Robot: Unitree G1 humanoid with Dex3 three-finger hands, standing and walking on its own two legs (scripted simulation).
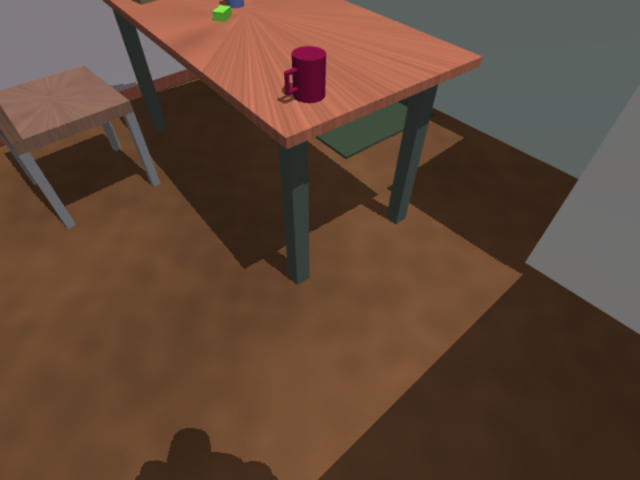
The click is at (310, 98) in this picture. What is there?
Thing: mug
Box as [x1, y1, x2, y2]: [284, 46, 325, 102]
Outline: 299,47 292,51 292,68 284,72 285,93 292,93 294,97 299,101 315,102 324,97 325,52 324,50 313,46
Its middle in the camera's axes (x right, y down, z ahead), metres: -0.04 -0.42 +0.99
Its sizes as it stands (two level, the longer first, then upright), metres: 0.120 0.086 0.110
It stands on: a support 0.74 m high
